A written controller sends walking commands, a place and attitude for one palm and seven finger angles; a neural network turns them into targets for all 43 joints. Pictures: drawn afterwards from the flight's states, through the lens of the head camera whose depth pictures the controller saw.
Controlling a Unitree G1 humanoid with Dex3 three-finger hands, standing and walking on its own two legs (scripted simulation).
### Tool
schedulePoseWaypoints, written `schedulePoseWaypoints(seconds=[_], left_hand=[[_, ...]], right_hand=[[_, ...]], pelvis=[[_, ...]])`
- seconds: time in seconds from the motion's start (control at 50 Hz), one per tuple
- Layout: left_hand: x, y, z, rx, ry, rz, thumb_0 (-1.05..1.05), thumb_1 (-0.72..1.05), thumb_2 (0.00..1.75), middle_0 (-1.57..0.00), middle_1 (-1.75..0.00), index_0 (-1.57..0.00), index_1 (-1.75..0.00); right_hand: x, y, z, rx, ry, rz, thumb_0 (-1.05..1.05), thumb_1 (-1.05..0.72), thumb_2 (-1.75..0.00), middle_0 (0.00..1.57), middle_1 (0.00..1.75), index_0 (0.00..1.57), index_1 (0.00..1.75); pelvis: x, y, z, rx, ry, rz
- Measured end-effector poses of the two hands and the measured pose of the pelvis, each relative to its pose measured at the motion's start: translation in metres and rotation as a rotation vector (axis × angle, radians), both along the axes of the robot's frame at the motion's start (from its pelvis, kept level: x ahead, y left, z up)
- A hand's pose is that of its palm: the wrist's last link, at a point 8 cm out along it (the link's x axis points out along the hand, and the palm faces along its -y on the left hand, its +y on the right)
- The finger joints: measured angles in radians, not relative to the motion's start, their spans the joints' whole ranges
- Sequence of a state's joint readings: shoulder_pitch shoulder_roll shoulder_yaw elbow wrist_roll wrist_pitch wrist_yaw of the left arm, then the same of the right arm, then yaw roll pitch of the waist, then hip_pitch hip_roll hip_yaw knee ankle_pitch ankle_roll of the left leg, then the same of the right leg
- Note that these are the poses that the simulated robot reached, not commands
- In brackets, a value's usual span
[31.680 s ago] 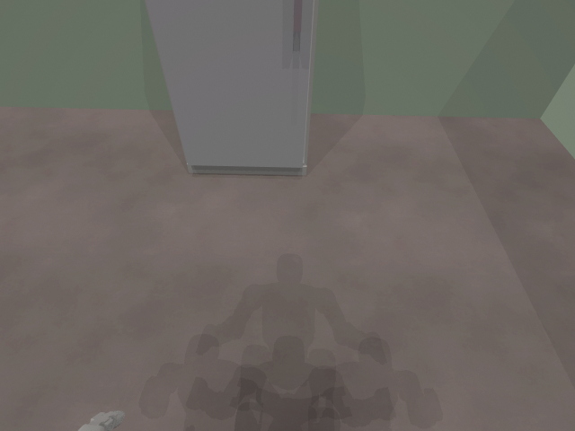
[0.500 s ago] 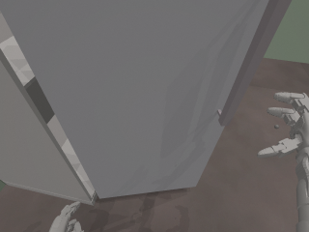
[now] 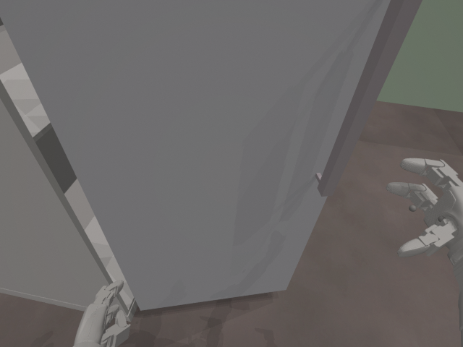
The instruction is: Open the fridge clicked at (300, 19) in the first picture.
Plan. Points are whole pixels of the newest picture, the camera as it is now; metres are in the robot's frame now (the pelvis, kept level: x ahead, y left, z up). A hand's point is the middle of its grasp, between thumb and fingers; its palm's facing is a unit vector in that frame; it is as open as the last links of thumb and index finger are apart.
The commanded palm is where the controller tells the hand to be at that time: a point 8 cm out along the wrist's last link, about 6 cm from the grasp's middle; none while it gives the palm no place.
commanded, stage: draw the hand back to the body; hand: right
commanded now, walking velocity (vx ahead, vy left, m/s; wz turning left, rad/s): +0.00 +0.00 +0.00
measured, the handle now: (350, 111) +0.49 -0.19 +0.21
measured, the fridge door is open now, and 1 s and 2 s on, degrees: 71 71 71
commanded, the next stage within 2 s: step back with the hand held close in 1.38 s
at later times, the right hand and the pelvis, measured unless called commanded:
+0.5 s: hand out of the picture +0.23 -0.30 +0.15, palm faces +0.43 +0.88 -0.22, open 13.6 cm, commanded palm +0.18 -0.32 +0.17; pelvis -0.02 -0.02 +0.01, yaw +0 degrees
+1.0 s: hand out of the picture +0.19 -0.28 +0.16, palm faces +0.47 +0.81 -0.35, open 8.8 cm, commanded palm +0.14 -0.31 +0.18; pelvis +0.00 -0.01 +0.01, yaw +0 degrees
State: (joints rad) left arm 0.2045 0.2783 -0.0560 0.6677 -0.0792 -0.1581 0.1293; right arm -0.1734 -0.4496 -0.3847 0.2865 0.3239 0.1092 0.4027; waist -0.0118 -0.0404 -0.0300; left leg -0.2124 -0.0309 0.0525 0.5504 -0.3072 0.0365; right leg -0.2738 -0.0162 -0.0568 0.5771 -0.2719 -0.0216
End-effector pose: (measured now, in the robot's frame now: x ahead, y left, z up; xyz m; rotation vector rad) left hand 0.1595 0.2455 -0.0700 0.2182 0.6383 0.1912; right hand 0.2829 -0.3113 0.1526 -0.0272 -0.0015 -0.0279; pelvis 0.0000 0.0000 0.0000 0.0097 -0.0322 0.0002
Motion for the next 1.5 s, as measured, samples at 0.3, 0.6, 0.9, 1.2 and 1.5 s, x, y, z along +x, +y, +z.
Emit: schedulePoseWaypoints(seconds=[0.3, 0.6, 0.9, 1.2, 1.5], left_hand=[[0.012, -0.03, 0.02, 0.022, -0.072, -0.081, 0.01, 0.9, 0.9, -0.2, -0.3, -0.2, -0.3], [0.001, -0.055, 0.008, 0.0, 0.034, -0.154, 0.01, 0.9, 0.9, -0.21, -0.3, -0.21, -0.3], [0.012, -0.03, 0.009, -0.006, 0.034, -0.101, 0.01, 0.9, 0.9, -0.2, -0.3, -0.2, -0.3], [0.028, -0.021, 0.009, -0.006, 0.017, -0.125, 0.01, 0.9, 0.9, -0.2, -0.3, -0.2, -0.3], [0.02, -0.015, 0.004, -0.014, 0.035, -0.098, 0.01, 0.9, 0.9, -0.2, -0.3, -0.2, -0.3]], right_hand=[[-0.062, -0.017, -0.008, 0.006, -0.018, -0.067, -0.01, 0.53, -0.21, 0.25, 1.14, 0.25, 1.14], [-0.108, -0.023, 0.003, -0.254, -0.103, -0.452, -0.01, 0.13, -0.41, 0.24, 0.9, 0.24, 0.91], [-0.123, -0.009, 0.022, -0.356, -0.129, -0.45, 0.0, -0.4, -0.66, 0.23, 0.59, 0.22, 0.59], [-0.142, 0.004, 0.024, -0.384, -0.119, -0.492, 0.01, -0.83, -0.87, 0.22, 0.34, 0.21, 0.34], [-0.135, 0.013, 0.024, -0.388, -0.116, -0.456, 0.01, -0.89, -0.9, 0.21, 0.3, 0.21, 0.31]], pelvis=[[-0.01, -0.016, 0.004, 0.011, -0.047, -0.012], [-0.012, -0.022, 0.013, 0.005, -0.084, -0.005], [0.003, -0.013, 0.015, 0.0, -0.101, 0.008], [0.005, 0.002, 0.014, -0.002, -0.104, -0.006], [0.007, 0.007, 0.014, -0.004, -0.105, 0.002]])
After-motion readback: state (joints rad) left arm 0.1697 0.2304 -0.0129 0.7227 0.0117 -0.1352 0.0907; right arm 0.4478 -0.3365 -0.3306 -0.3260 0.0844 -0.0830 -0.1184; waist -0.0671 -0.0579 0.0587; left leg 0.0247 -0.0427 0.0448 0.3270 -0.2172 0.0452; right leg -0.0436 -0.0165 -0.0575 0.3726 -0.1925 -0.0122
